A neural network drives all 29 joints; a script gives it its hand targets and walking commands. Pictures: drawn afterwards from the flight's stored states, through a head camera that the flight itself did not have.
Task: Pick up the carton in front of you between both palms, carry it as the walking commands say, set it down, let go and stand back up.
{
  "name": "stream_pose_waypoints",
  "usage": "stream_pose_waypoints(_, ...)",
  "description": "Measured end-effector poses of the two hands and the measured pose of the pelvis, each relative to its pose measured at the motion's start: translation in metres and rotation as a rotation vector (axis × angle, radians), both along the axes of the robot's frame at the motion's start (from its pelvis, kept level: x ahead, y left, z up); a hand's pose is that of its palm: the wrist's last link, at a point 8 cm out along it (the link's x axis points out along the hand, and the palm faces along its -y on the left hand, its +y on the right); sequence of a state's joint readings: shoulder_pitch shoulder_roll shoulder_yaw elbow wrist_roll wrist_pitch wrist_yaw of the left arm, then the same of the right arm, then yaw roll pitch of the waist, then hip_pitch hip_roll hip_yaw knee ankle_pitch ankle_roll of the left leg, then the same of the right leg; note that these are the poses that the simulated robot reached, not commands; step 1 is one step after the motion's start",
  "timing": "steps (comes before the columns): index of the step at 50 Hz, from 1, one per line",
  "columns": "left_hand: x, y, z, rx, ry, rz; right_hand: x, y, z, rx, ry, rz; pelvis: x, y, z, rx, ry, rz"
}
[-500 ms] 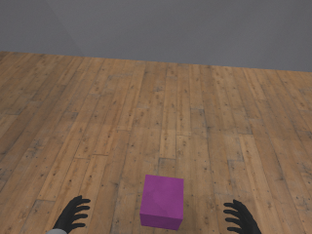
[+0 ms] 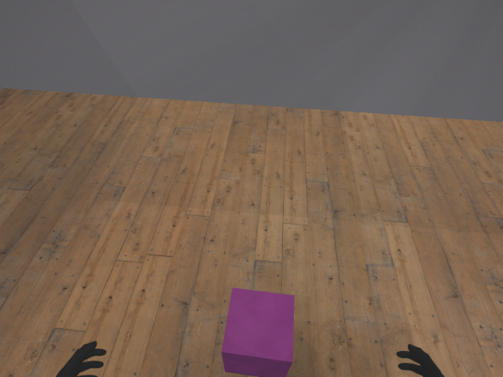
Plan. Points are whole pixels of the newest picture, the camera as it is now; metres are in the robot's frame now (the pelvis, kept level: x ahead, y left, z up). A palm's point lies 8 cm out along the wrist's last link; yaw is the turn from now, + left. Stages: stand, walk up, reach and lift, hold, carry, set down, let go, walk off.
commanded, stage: stand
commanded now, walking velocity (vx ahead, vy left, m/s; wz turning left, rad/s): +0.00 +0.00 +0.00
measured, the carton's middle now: (258, 334) +0.40 -0.03 -0.65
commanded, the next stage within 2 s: none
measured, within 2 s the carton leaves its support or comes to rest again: neither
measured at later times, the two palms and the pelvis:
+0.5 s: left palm out of the picture +0.12 +0.29 -0.09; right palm out of the picture +0.13 -0.29 -0.09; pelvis +0.00 +0.00 +0.01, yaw +0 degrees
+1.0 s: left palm out of the picture +0.08 +0.31 -0.09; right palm out of the picture +0.09 -0.30 -0.09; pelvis -0.01 +0.00 +0.01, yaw +0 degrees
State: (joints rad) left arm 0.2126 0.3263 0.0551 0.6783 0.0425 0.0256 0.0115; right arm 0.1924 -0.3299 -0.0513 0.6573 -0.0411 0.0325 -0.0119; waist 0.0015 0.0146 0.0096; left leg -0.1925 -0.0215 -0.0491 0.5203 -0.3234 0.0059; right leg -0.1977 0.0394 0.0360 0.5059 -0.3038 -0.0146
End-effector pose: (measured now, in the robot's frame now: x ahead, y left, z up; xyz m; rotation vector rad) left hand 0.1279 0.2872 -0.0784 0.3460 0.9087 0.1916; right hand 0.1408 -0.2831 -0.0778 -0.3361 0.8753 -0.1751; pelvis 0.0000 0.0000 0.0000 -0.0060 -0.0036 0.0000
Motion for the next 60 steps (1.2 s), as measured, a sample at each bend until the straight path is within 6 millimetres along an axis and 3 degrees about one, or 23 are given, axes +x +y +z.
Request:
stream_pose_waypoints(18,0.002,0.002,-0.006,0.001,0.041,0.013,-0.006,-0.005,-0.009,-0.013,0.066,-0.005,0.008,0.000,0.003,0.002,-0.008,0.005)
stream_pose_waypoints(60,-0.058,0.022,-0.013,0.015,0.179,0.060,-0.060,-0.019,-0.014,-0.034,0.195,-0.042,-0.018,0.002,0.011,0.005,-0.039,0.006)
